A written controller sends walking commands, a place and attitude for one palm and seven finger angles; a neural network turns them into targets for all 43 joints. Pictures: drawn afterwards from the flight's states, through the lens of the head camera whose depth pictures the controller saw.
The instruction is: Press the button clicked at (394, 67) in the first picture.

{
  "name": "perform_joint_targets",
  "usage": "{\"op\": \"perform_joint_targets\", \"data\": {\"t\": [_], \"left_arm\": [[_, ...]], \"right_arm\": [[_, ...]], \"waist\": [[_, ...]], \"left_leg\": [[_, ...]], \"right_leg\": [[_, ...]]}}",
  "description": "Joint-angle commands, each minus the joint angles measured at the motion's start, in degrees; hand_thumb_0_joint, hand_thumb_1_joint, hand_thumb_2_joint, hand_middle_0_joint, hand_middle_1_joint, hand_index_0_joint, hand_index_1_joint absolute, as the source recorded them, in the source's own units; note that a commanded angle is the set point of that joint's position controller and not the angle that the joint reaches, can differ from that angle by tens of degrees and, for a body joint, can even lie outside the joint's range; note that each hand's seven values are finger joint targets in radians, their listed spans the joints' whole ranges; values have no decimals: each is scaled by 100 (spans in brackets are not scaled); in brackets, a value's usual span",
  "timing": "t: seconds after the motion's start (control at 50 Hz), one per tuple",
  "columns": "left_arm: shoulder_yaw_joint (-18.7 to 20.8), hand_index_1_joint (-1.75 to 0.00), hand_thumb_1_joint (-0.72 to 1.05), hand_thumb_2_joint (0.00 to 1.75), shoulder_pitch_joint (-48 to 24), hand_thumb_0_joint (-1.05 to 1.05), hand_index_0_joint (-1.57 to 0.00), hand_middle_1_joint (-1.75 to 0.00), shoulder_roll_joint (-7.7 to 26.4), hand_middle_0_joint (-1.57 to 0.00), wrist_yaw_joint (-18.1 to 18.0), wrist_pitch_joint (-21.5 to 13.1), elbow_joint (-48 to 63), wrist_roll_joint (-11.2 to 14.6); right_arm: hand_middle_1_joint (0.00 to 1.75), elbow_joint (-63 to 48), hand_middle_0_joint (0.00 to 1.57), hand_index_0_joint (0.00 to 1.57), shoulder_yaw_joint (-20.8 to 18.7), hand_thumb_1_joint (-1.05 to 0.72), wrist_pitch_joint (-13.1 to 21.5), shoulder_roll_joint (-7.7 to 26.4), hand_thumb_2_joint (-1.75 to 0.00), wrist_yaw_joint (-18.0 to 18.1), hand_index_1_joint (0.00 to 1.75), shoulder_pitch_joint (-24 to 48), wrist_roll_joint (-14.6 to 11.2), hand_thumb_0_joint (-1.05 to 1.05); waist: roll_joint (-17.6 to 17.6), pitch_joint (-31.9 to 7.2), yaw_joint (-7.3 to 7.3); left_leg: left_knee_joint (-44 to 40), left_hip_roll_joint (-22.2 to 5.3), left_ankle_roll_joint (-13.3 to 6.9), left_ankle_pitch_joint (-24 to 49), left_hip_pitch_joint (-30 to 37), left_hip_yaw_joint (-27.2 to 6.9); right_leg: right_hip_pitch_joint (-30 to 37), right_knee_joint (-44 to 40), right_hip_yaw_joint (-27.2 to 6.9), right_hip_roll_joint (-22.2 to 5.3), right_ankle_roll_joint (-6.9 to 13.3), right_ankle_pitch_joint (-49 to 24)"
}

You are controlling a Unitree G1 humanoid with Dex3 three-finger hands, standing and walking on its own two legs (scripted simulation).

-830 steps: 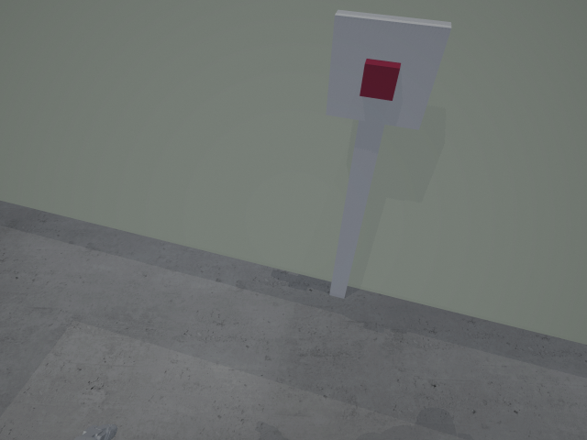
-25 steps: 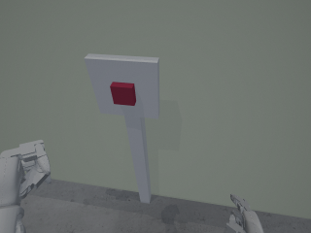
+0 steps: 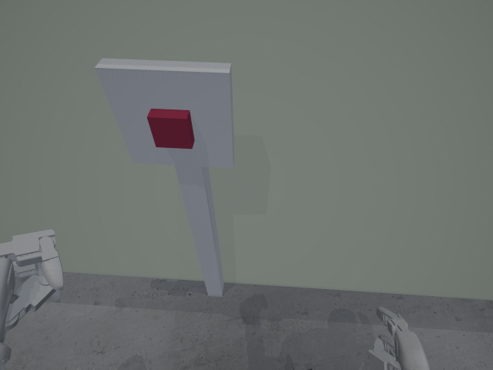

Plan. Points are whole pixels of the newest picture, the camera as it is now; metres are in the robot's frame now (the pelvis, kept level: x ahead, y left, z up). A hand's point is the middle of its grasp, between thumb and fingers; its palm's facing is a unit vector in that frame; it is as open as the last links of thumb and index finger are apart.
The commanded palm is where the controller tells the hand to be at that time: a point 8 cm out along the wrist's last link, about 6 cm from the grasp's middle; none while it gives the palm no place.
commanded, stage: step back with the hand held close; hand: left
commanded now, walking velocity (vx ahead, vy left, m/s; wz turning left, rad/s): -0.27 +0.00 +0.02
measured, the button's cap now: (172, 128) +0.47 +0.16 +0.14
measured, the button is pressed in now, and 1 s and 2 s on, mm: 0 0 0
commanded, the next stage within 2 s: stop stepping back and stand still in 0.80 s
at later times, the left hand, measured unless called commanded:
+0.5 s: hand out of the picture +0.12 +0.27 +0.16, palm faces +0.40 -0.80 -0.44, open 3.1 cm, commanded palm +0.05 +0.31 +0.18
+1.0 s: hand out of the picture +0.00 +0.24 +0.17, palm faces +0.34 -0.82 -0.46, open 3.1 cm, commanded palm -0.03 +0.28 +0.18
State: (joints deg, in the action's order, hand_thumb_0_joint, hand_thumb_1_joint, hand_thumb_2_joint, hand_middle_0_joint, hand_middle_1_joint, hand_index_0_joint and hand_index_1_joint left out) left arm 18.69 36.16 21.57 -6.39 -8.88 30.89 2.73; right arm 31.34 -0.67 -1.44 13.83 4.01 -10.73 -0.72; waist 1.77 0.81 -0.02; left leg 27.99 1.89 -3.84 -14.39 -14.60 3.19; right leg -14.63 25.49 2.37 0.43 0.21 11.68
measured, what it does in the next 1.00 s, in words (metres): walks backwards: right foot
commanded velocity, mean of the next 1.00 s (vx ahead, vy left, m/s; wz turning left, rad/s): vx -0.26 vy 0.01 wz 0.01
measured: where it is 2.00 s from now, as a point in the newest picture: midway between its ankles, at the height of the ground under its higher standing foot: outside the picture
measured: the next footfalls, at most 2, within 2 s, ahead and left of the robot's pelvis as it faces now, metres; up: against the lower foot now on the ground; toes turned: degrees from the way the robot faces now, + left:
right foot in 0.82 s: -0.20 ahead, -0.08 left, +0.00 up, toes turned -4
left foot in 1.02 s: -0.09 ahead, +0.10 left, +0.00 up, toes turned -2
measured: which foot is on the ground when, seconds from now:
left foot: down 0.00-0.86, up 0.88-1.00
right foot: down 0.00-0.42, up 0.44-0.80, down 0.82-1.00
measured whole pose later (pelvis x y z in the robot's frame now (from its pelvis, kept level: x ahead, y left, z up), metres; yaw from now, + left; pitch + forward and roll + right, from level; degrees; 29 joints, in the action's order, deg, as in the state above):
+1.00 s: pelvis -0.18 +0.00 -0.01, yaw -2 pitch +2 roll -1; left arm 22.6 39.0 25.0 -7.2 -12.8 35.1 3.7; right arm 34.3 0.9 0.6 12.1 4.0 -11.7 -0.8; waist -0.7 -4.8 1.2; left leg 37.7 0.6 -0.6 -12.3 -26.1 0.3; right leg -8.7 28.1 0.6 2.5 1.5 21.8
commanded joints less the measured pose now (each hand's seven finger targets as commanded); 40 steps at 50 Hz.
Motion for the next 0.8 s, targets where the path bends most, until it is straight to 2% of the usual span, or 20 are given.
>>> {"op": "perform_joint_targets", "data": {"t": [0.0,0.08,0.12,0.16,0.2,0.24,0.28,0.32,0.36,0.38,0.4,0.42,0.46,0.5,0.56,0.6,0.68,0.7,0.74,0.78], "left_arm": [[990,-150,90,90,77,0,-130,-150,999,-130,-212,-434,1385,10],[970,-150,90,90,112,0,-130,-150,910,-130,-217,-482,1389,-55],[959,-150,90,90,79,0,-130,-150,869,-130,-228,-504,1323,-94],[927,-150,90,90,-58,0,-130,-150,833,-130,-232,-535,1337,-121],[954,-150,90,90,-155,0,-130,-150,867,-130,-255,-565,1332,-143],[915,-150,90,90,-291,0,-130,-150,866,-130,-282,-607,1392,-164],[970,-150,90,90,-423,0,-130,-150,995,-130,-359,-661,1499,-163],[884,-150,90,90,-421,0,-130,-150,936,-130,-431,-708,1534,-168],[936,-150,90,90,-391,0,-130,-150,972,-130,-479,-778,1719,-179],[1010,-150,90,90,-342,0,-130,-150,1017,-130,-488,-797,1742,-191],[1068,-150,90,90,-319,0,-130,-150,957,-130,-477,-845,1842,-258],[1144,-150,90,90,-399,0,-130,-150,978,-130,-453,-875,1860,-333],[1125,-150,90,90,-486,0,-130,-150,990,-130,-444,-860,1790,-319],[991,-150,90,90,-227,0,-130,-150,843,-130,-425,-884,1605,-243],[689,-150,90,90,-17,0,-130,-150,677,-130,-355,-849,1541,-134],[554,-150,90,90,-110,0,-130,-150,660,-130,-323,-829,1654,-100],[803,-150,90,90,4,0,-130,-150,1060,-130,-241,-804,1897,27],[837,-150,90,90,29,0,-130,-150,1117,-130,-204,-814,1989,78],[1082,-150,90,90,164,0,-130,-150,1323,-130,-148,-843,2071,188],[1369,-150,90,90,336,0,-130,-150,1490,-130,-127,-890,2048,306]], "right_arm": [[30,-1064,20,20,-240,-90,281,606,-90,60,30,540,5,0],[30,-1101,20,20,-277,-90,366,679,-90,62,30,492,26,0],[30,-1096,20,20,-270,-90,412,664,-90,55,30,426,25,0],[30,-1102,20,20,-275,-90,454,692,-90,52,30,373,13,0],[30,-1092,20,20,-265,-90,486,660,-90,73,30,338,19,0],[30,-1078,20,20,-270,-90,515,660,-90,58,30,284,30,0],[30,-996,20,20,-270,-90,531,676,-90,72,30,239,58,0],[30,-937,20,20,-213,-90,547,604,-90,74,30,215,66,0],[30,-932,20,20,-186,-90,591,643,-90,94,30,229,75,0],[30,-959,20,20,-184,-90,628,686,-90,140,30,315,88,0],[30,-991,20,20,-179,-90,701,757,-90,153,30,361,104,0],[30,-978,20,20,-205,-90,764,700,-90,154,30,327,141,0],[30,-874,20,20,-256,-90,857,535,-90,95,30,274,211,0],[30,-762,20,20,-256,-90,951,497,-90,42,30,266,222,0],[30,-517,20,20,-210,-90,997,463,-90,-57,30,215,235,0],[30,-401,20,20,-179,-90,1034,476,-90,-78,30,214,235,0],[30,-352,20,20,-191,-90,969,497,-90,-134,30,266,250,0],[30,-382,20,20,-175,-90,926,484,-90,-158,30,306,238,0],[30,-472,20,20,-173,-90,833,485,-90,-181,30,418,218,0],[30,-530,20,20,-154,-90,681,469,-90,-191,30,492,192,0]], "waist": [[198,-1045,95],[420,-865,113],[254,-747,82],[82,-611,34],[-208,-518,-5],[-444,-380,-55],[-558,-348,-84],[-540,-377,-122],[-110,-443,-118],[369,-404,-88],[1145,-450,-36],[1473,-507,11],[699,-458,-16],[333,-541,17],[630,-780,-5],[907,-1033,13],[1114,-1745,110],[1140,-1880,121],[1061,-2009,152],[696,-1957,148]], "left_leg": [[-417,-827,134,2042,-276,-947],[-670,-1014,-16,1166,-1103,-1104],[-700,-1066,-84,664,-1548,-1170],[-688,-1040,-133,-260,-1958,-1183],[-455,-851,-129,-1010,-2103,-1132],[12,-607,-56,-1505,-1750,-1047],[607,-423,74,-1430,-1136,-945],[876,-384,122,-1182,-625,-917],[248,-603,60,-1261,-640,-1212],[-534,-918,-24,-1606,-1127,-1580],[-1664,-1530,-216,-2502,-2221,-2318],[-2263,-1930,-374,-3050,-2822,-2810],[-1905,-1960,-505,-1704,-2086,-2707],[-1559,-1791,-475,-590,-1270,-2299],[-1675,-1587,-209,110,-147,-1976],[-1609,-1437,-11,1044,519,-1731],[-1298,-1217,320,3032,1500,-1302],[-1247,-1188,365,3235,1652,-1215],[-1186,-1183,403,3000,1635,-1069],[-800,-992,438,2131,1297,-845]], "right_leg": [[843,383,-566,-393,34,-1740],[1005,819,-551,-265,-4,-1100],[1092,1004,-618,-290,0,-992],[1098,1023,-769,-342,29,-765],[873,711,-1068,-530,109,-419],[101,54,-1447,-774,255,535],[-735,-515,-1675,-1047,433,1393],[-1265,-610,-1557,-1181,488,1555],[-1169,-155,-1116,-860,327,1394],[-750,357,-807,-487,153,1364],[358,1609,-418,19,-46,959],[911,2766,-352,283,-120,814],[122,3486,-611,225,-62,1221],[-294,3048,-532,152,-63,1521],[-507,1956,-269,208,-43,1825],[-416,1159,-134,287,-32,1824],[-46,19,-7,434,40,1228],[18,-57,2,456,47,1154],[182,-366,1,406,93,990],[268,-973,-184,58,191,240]]}}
